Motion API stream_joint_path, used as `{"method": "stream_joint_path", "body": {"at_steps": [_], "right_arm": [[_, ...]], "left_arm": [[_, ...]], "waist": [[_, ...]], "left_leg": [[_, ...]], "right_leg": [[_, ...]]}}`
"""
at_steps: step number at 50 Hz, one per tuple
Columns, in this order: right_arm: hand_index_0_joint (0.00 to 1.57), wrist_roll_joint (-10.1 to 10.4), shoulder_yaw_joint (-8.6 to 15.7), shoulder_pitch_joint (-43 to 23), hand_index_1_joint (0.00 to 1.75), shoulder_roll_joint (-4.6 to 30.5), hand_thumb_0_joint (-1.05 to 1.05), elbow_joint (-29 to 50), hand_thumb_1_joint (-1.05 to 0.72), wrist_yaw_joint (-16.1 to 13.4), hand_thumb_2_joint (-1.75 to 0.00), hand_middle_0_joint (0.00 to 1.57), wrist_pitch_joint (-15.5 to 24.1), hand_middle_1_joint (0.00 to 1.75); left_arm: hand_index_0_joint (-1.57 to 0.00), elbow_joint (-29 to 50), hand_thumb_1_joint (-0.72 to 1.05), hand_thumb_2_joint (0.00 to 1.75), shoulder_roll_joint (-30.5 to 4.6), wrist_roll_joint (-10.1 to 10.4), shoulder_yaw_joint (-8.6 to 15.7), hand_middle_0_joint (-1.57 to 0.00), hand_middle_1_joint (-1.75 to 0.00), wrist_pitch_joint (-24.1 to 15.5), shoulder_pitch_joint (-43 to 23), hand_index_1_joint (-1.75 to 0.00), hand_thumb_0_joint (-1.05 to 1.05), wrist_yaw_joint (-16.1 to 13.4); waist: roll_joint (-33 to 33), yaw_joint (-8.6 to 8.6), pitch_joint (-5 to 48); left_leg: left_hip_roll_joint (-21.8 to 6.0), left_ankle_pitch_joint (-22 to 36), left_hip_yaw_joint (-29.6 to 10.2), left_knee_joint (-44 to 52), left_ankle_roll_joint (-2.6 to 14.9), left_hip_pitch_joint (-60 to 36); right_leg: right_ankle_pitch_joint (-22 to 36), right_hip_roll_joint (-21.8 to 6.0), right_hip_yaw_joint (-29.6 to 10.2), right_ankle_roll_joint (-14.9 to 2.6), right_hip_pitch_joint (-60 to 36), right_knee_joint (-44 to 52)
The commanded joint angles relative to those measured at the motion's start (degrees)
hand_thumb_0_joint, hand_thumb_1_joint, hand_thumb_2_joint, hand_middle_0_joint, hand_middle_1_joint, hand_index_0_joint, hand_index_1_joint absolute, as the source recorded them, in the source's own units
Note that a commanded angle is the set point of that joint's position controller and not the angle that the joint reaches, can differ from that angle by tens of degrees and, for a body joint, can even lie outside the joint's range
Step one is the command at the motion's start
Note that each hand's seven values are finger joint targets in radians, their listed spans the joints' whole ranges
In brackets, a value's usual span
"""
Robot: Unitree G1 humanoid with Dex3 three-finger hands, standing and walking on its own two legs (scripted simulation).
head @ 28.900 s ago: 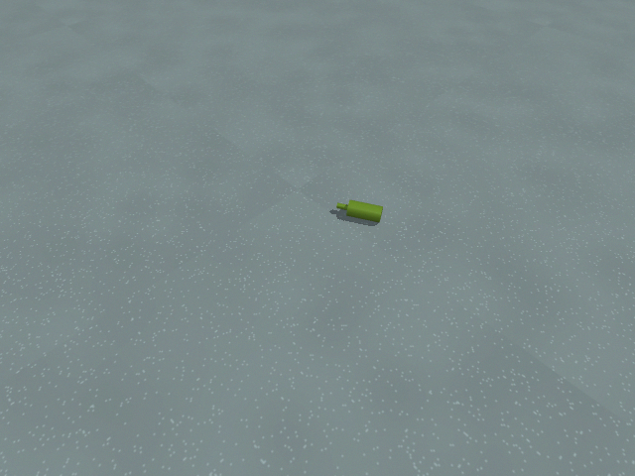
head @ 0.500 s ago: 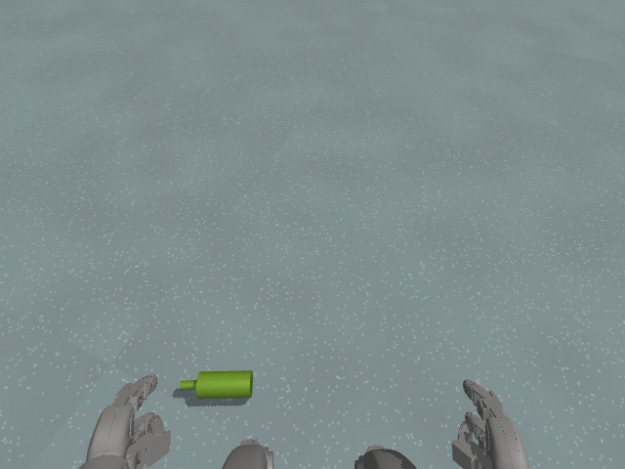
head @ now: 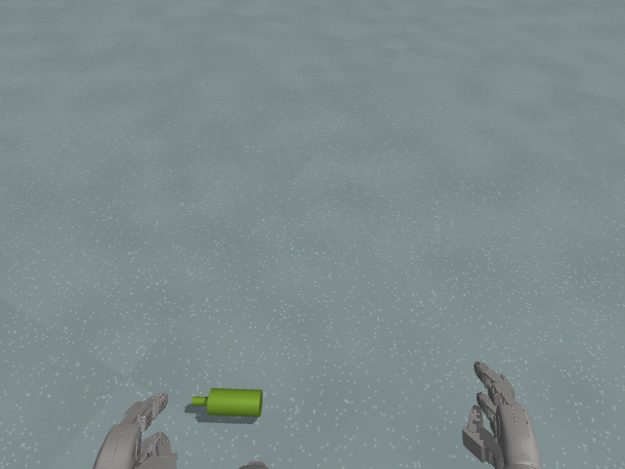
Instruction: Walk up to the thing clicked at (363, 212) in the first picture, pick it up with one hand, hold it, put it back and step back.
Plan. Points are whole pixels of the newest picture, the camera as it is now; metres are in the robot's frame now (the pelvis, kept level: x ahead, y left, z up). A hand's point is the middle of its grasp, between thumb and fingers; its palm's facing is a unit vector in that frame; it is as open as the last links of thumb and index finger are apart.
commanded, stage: home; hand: left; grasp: from above
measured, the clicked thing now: (226, 402) +0.43 +0.24 -0.68
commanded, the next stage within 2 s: stand in 1.64 s
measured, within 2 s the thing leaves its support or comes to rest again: neither
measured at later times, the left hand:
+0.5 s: hand (174, 451) +0.17 +0.18 -0.05, palm faces +0.03 -0.98 -0.19, open 7.4 cm
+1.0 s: hand (172, 452) +0.17 +0.18 -0.05, palm faces +0.03 -0.98 -0.20, open 7.4 cm
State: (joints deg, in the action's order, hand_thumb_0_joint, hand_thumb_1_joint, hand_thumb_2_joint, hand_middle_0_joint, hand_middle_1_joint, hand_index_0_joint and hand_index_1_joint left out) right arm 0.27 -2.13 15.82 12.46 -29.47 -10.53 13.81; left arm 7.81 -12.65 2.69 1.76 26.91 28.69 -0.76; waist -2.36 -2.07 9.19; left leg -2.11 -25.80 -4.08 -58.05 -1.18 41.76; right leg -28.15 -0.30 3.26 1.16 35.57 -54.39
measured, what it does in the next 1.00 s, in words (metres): stands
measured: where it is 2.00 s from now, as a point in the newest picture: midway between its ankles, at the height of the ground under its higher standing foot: outside the picture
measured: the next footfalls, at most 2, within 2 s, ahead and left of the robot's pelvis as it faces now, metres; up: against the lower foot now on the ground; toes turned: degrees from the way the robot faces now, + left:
none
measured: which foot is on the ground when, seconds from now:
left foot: down 0.00-1.00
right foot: down 0.00-1.00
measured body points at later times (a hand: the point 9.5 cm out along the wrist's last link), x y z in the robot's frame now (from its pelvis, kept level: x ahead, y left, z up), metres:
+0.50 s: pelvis +0.01 +0.00 +0.00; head +0.02 +0.01 +0.45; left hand +0.17 +0.23 -0.03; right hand +0.16 -0.24 -0.06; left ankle +0.03 +0.13 -0.68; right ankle -0.01 -0.14 -0.68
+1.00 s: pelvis +0.01 +0.00 +0.00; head +0.03 +0.01 +0.45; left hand +0.17 +0.23 -0.03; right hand +0.17 -0.24 -0.06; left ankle +0.03 +0.13 -0.68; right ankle -0.01 -0.14 -0.68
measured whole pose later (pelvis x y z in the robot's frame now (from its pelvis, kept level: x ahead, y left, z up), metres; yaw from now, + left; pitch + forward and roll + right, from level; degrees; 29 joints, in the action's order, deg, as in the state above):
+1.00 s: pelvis +0.01 +0.00 +0.00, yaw -1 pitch +10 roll -3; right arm 0.3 -2.0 16.5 12.1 -30.2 -10.4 13.3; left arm 7.8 -13.0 3.0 1.6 26.3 28.7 -0.9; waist -2.6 -2.1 9.2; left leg -2.2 -26.9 -3.4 -58.5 -0.8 41.8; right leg -28.9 -0.3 2.6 1.5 35.7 -54.5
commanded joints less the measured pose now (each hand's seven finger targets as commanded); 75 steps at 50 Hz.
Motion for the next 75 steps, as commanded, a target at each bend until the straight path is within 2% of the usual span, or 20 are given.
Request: {"method": "stream_joint_path", "body": {"at_steps": [1, 11, 16, 21, 29, 33, 36, 40, 46, 53, 58, 60, 61, 65, 66, 67, 68, 69, 74, 75], "right_arm": [[0.2, -0.1, 2.8, -3.9, 0.3, 7.0, 0.0, 8.8, -0.9, -0.6, -0.9, 0.2, 3.1, 0.3], [0.2, 0.1, 2.6, -3.9, 0.3, 6.9, 0.0, 8.4, -0.9, -0.9, -0.9, 0.2, 3.4, 0.3], [0.2, 0.0, 3.0, -3.0, 0.3, 7.0, 0.0, 7.9, -0.9, -0.9, -0.9, 0.2, 3.7, 0.3], [0.2, 0.0, 2.9, -3.1, 0.3, 6.9, 0.0, 7.6, -0.9, -0.9, -0.9, 0.2, 3.4, 0.3], [0.2, -0.1, 3.3, -2.7, 0.3, 7.1, 0.0, 7.5, -0.9, -0.7, -0.9, 0.2, 3.1, 0.3], [0.2, -0.1, 3.3, -2.7, 0.3, 7.2, 0.0, 7.6, -0.9, -0.6, -0.9, 0.2, 3.1, 0.3], [0.2, 0.0, 3.3, -3.4, 0.3, 7.2, 0.0, 7.8, -0.9, -0.6, -0.9, 0.2, 2.8, 0.3], [0.2, -0.1, 3.4, -3.1, 0.3, 7.2, 0.0, 8.0, -0.9, -0.5, -0.9, 0.2, 2.7, 0.3], [0.2, 0.0, 3.2, -3.7, 0.3, 7.1, 0.0, 8.5, -0.9, -0.5, -0.9, 0.2, 2.6, 0.3], [0.2, 0.0, 3.2, -3.1, 0.3, 6.9, 0.0, 8.5, -0.9, -0.5, -0.9, 0.2, 2.6, 0.3], [0.2, 0.0, 3.3, -3.3, 0.3, 7.0, 0.0, 8.4, -0.9, -0.5, -0.9, 0.2, 2.6, 0.3], [0.2, 0.1, 3.4, -3.2, 0.3, 7.2, 0.0, 8.5, -0.9, -0.5, -0.9, 0.2, 2.5, 0.3], [0.2, 0.1, 3.3, -3.4, 0.3, 7.2, 0.0, 8.6, -0.9, -0.5, -0.9, 0.2, 2.5, 0.3], [0.2, 0.1, 3.3, -3.3, 0.3, 6.9, 0.0, 8.6, -0.9, -0.5, -0.9, 0.2, 2.4, 0.3], [0.2, 0.1, 3.6, -2.9, 0.3, 7.5, 0.0, 8.4, -0.9, -0.5, -0.9, 0.2, 2.4, 0.3], [0.2, 0.1, 3.4, -3.1, 0.3, 7.0, 0.0, 8.6, -0.9, -0.4, -0.9, 0.2, 2.4, 0.3], [0.2, 0.0, 3.8, -2.6, 0.3, 7.7, 0.0, 8.1, -0.9, -0.5, -0.9, 0.2, 2.4, 0.3], [0.2, 0.1, 3.3, -3.4, 0.3, 6.9, 0.0, 8.7, -0.9, -0.4, -0.9, 0.2, 2.3, 0.3], [0.2, 0.1, 3.6, -3.0, 0.3, 7.4, 0.0, 8.5, -0.9, -0.4, -0.9, 0.2, 2.3, 0.3], [0.2, 0.1, 3.4, -3.3, 0.3, 7.0, 0.0, 8.9, -0.9, -0.4, -0.9, 0.2, 2.3, 0.3]], "left_arm": [[-0.2, 11.0, 0.9, 0.9, -6.0, -0.4, 3.4, -0.2, -0.3, -3.3, -2.3, -0.3, 0.0, -0.9], [-0.2, 11.2, 0.9, 0.9, -5.9, 0.1, 3.4, -0.2, -0.3, -3.8, -1.7, -0.3, 0.0, -0.9], [-0.2, 11.0, 0.9, 0.9, -5.8, 0.1, 3.5, -0.2, -0.3, -3.9, -0.8, -0.3, 0.0, -0.8], [-0.2, 10.3, 0.9, 0.9, -5.9, 0.1, 3.4, -0.2, -0.3, -4.0, -0.7, -0.3, 0.0, -0.8], [-0.2, 10.9, 0.9, 0.9, -6.1, -0.1, 3.4, -0.2, -0.3, -3.7, -0.9, -0.3, 0.0, -0.7], [-0.2, 10.3, 0.9, 0.9, -5.9, 0.1, 3.6, -0.2, -0.3, -3.6, -0.7, -0.3, 0.0, -0.7], [-0.2, 10.6, 0.9, 0.9, -6.2, -0.1, 3.3, -0.2, -0.3, -3.6, -1.6, -0.3, 0.0, -0.8], [-0.2, 10.9, 0.9, 0.9, -6.0, 0.0, 3.4, -0.2, -0.3, -3.8, -1.1, -0.3, 0.0, -0.8], [-0.2, 10.9, 0.9, 0.9, -6.1, 0.1, 3.3, -0.2, -0.3, -3.8, -1.7, -0.3, 0.0, -0.8], [-0.2, 12.1, 0.9, 0.9, -6.1, 0.0, 3.2, -0.2, -0.3, -3.9, -1.0, -0.3, 0.0, -0.8], [-0.2, 11.3, 0.9, 0.9, -5.9, 0.0, 3.4, -0.2, -0.3, -4.1, -0.9, -0.3, 0.0, -0.9], [-0.2, 11.7, 0.9, 0.9, -6.3, 0.1, 3.7, -0.2, -0.3, -4.1, -0.7, -0.3, 0.0, -0.8], [-0.2, 11.5, 0.9, 0.9, -6.1, -0.1, 2.9, -0.2, -0.3, -4.0, -0.9, -0.3, 0.0, -0.9], [-0.2, 11.9, 0.9, 0.9, -6.1, 0.1, 3.3, -0.2, -0.3, -4.2, -1.0, -0.3, 0.0, -0.9], [-0.2, 9.6, 0.9, 0.9, -6.0, 0.1, 3.5, -0.2, -0.3, -4.0, 0.3, -0.3, 0.0, -0.8], [-0.2, 12.5, 0.9, 0.9, -6.2, 0.3, 3.3, -0.2, -0.3, -4.1, -1.3, -0.3, 0.0, -0.7], [-0.2, 9.4, 0.9, 0.9, -6.2, 0.1, 3.6, -0.2, -0.3, -3.8, 0.4, -0.3, 0.0, -0.8], [-0.2, 12.4, 0.9, 0.9, -6.1, 0.3, 3.1, -0.2, -0.3, -4.2, -1.7, -0.3, 0.0, -0.9], [-0.2, 10.5, 0.9, 0.9, -6.7, 0.2, 3.8, -0.2, -0.3, -3.8, 0.0, -0.3, 0.0, -0.8], [-0.2, 12.4, 0.9, 0.9, -6.1, 0.0, 2.9, -0.2, -0.3, -4.0, -1.4, -0.3, 0.0, -0.7]], "waist": [[-0.4, -0.61, 2.4], [-0.1, -0.25, 3.2], [-0.7, -0.31, 5.6], [0.8, 0.06, 4.6], [-1.7, -0.1, 4.9], [-0.5, -0.31, 5.5], [-0.4, -0.15, 3.6], [-1.3, -0.15, 4.9], [-0.5, -0.05, 2.6], [-1.7, -0.25, 5.5], [-1.2, 0.06, 3.9], [-0.8, -0.06, 5.1], [-0.7, -0.32, 4.2], [-1.0, 0.2, 4.8], [0.4, -0.59, 4.4], [-0.7, -0.26, 5.9], [-0.2, -0.7, 4.5], [-0.5, -0.05, 5.0], [-0.4, -0.15, 4.2], [-1.5, -0.13, 4.5]], "left_leg": [[2.2, 4.8, 2.2, 9.8, 1.85, -7.3], [1.9, 4.5, 2.0, 10.0, 1.73, -7.3], [1.6, 8.9, 1.7, 9.2, 1.63, -8.8], [1.7, 10.8, 2.2, 8.7, 1.75, -8.3], [1.5, 13.6, 1.8, 9.0, 1.43, -9.8], [1.5, 13.5, 1.9, 8.6, 1.63, -9.9], [1.4, 12.1, 1.8, 9.0, 1.6, -8.9], [1.4, 11.9, 1.6, 9.2, 1.49, -9.3], [1.5, 7.7, 1.8, 9.7, 1.65, -7.7], [1.3, 11.4, 1.4, 9.1, 1.49, -9.4], [1.4, 8.4, 1.8, 9.4, 1.52, -7.9], [1.3, 10.3, 1.6, 9.0, 1.57, -8.9], [1.3, 10.0, 1.8, 9.1, 1.55, -8.5], [1.4, 10.8, 1.8, 8.7, 1.49, -8.3], [1.3, 10.2, 1.6, 8.9, 1.66, -8.6], [1.4, 12.1, 1.6, 8.4, 1.65, -9.2], [1.3, 11.9, 1.9, 8.4, 1.64, -8.9], [1.5, 12.0, 1.9, 8.2, 1.59, -8.3], [1.5, 9.2, 1.9, 9.0, 1.71, -8.0], [1.6, 10.2, 2.1, 8.8, 1.57, -8.4]], "right_leg": [[6.6, 1.5, 0.6, -0.65, 1.2, 10.7], [5.9, 1.7, 0.8, -0.91, 1.2, 10.2], [9.9, 1.8, 0.9, -0.89, 0.3, 8.8], [11.8, 1.7, 0.6, -0.69, -0.4, 9.2], [14.0, 1.8, 0.8, -0.92, -0.6, 8.3], [14.2, 1.7, 0.6, -0.78, -1.1, 8.5], [12.8, 1.7, 0.8, -0.78, -0.4, 8.8], [12.5, 1.8, 0.8, -1.01, -0.5, 8.4], [8.7, 1.7, 0.8, -0.94, 0.8, 9.4], [11.9, 1.8, 0.8, -1.03, 0.1, 8.1], [9.3, 1.7, 0.8, -1.12, 0.5, 8.6], [11.1, 1.7, 0.8, -0.95, -0.1, 8.3], [10.8, 1.8, 0.8, -0.98, 0.7, 8.4], [11.5, 1.7, 0.8, -1.02, 0.1, 8.4], [11.0, 1.8, 0.8, -0.88, 0.3, 8.3], [13.0, 1.7, 0.6, -0.84, -0.4, 8.2], [12.8, 1.7, 0.6, -0.77, 0.2, 8.1], [12.9, 1.6, 0.6, -0.84, -0.2, 8.4], [10.4, 1.6, 0.5, -0.86, 0.4, 8.7], [11.3, 1.5, 0.5, -0.89, 0.3, 8.6]]}}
